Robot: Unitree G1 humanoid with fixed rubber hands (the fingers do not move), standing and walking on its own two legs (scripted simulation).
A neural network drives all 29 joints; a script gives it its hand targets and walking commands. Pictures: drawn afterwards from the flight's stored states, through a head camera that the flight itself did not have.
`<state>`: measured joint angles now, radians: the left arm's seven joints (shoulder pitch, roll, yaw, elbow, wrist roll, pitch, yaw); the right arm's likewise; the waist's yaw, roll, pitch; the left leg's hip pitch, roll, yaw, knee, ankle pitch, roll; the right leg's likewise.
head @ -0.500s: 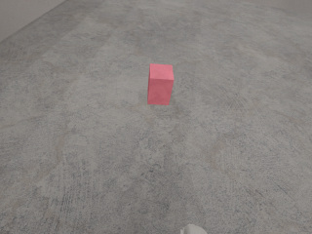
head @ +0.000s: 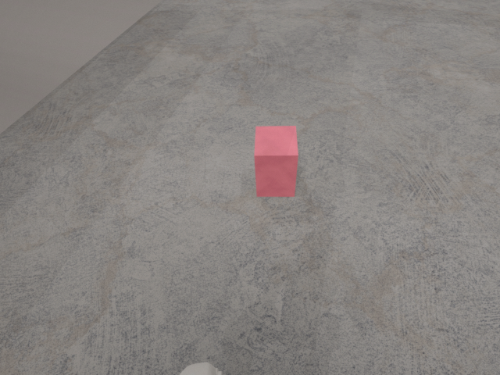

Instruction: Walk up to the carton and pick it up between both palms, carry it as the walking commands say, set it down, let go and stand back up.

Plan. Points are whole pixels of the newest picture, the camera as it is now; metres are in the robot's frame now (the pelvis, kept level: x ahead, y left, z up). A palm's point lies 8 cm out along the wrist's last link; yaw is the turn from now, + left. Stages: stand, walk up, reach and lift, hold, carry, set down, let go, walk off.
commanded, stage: walk up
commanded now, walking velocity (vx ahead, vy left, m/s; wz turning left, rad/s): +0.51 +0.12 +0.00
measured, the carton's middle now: (275, 162) +1.17 -0.02 -0.63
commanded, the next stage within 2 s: none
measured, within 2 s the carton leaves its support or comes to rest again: neither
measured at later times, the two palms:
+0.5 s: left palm (120, 298) +0.29 +0.31 -0.15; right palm (379, 331) +0.23 -0.20 -0.11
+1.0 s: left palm (180, 206) +0.51 +0.22 -0.12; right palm (387, 215) +0.51 -0.29 -0.15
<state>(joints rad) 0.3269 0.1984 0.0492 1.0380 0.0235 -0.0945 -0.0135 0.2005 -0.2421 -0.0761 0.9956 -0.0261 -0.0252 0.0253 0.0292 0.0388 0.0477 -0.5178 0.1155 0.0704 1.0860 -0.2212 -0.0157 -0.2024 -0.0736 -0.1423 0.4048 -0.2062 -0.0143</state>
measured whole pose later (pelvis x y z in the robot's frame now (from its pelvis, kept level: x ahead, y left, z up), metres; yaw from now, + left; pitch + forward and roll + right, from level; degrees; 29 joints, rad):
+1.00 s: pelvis +0.48 -0.03 +0.00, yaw +0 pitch +1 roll +1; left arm 0.26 0.20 0.05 1.01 0.03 -0.09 -0.01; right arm 0.25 -0.24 -0.08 1.02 -0.03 -0.04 0.01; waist 0.01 0.04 0.05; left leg -0.48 0.11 0.07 1.13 -0.29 -0.02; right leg -0.26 -0.07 -0.14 0.45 -0.20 -0.01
